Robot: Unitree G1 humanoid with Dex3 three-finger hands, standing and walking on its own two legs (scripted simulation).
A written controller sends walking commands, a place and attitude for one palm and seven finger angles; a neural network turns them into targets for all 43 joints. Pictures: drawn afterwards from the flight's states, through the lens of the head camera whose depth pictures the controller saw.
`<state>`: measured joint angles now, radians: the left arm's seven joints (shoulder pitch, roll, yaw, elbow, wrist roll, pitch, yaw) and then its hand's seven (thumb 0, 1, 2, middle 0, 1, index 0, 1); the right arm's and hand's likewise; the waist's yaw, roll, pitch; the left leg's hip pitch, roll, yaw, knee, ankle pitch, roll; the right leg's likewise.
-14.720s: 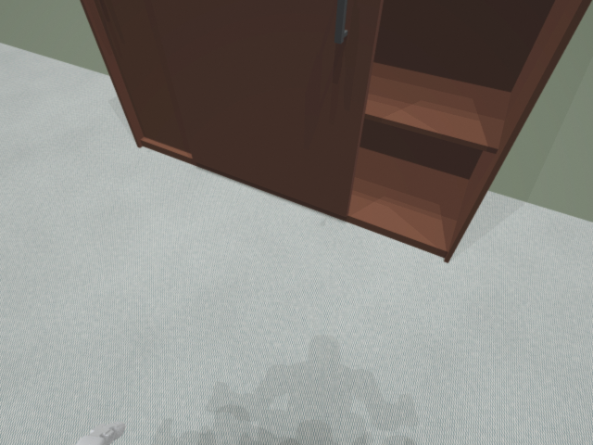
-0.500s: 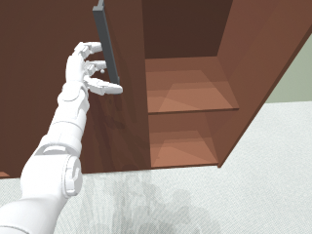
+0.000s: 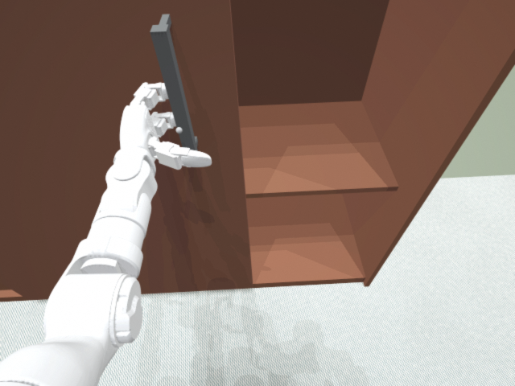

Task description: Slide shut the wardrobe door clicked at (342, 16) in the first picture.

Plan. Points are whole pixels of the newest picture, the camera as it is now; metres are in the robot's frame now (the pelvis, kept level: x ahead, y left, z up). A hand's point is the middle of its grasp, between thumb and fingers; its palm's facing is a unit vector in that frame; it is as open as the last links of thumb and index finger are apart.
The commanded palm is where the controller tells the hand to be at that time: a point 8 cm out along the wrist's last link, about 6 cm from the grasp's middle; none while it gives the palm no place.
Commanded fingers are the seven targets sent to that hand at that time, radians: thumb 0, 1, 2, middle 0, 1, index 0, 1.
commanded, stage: slide the fingers in behind the handle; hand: left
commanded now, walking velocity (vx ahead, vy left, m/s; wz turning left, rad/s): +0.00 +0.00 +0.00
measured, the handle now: (181, 99) +0.53 +0.11 +0.17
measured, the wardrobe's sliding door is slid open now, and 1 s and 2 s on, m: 0.45 0.45 0.45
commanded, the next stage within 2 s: grip the handle and tug to test in 0.64 s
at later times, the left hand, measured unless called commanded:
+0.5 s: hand (193, 126) +0.47 +0.08 +0.16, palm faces +0.02 -1.00 +0.02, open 14.0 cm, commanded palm +0.44 +0.14 +0.16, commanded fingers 0.00 -0.50 0.30 -0.30 -1.20 -0.30 -1.20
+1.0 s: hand (194, 127) +0.47 +0.08 +0.16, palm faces +0.01 -1.00 +0.00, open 12.4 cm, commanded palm +0.44 +0.13 +0.16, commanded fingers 0.00 0.15 0.58 -0.37 -1.29 -0.37 -1.29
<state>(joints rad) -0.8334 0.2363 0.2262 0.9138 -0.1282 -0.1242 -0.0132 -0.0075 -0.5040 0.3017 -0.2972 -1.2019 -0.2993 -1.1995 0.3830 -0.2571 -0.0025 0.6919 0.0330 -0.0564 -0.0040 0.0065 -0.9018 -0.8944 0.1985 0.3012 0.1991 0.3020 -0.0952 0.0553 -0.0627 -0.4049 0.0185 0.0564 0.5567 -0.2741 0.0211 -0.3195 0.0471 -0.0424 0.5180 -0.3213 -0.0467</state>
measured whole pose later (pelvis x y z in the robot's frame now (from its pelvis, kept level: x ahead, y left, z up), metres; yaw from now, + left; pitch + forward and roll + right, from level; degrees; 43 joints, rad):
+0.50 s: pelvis -0.01 +0.00 +0.00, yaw +0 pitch +7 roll +0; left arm -0.92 0.21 0.23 1.02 -0.11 -0.15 0.04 -0.01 -0.50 0.30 -0.30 -1.20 -0.30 -1.20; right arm 0.38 -0.26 0.00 0.71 0.02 -0.06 0.00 0.01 -0.90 -0.89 0.20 0.30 0.20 0.30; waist -0.11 0.05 -0.06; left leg -0.42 0.02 0.06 0.56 -0.26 0.02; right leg -0.35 0.04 -0.04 0.54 -0.32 -0.05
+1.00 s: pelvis -0.01 +0.00 +0.00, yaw +0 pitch +7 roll +0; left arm -0.92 0.19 0.20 1.01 -0.10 -0.16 0.06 -0.01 -0.26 0.41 -0.32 -1.24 -0.32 -1.24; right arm 0.36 -0.25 0.00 0.72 0.02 -0.08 0.01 0.01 -0.90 -0.89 0.20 0.30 0.20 0.30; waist -0.11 0.05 -0.05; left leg -0.42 0.01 0.06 0.56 -0.26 0.03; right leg -0.34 0.04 -0.04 0.54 -0.31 -0.04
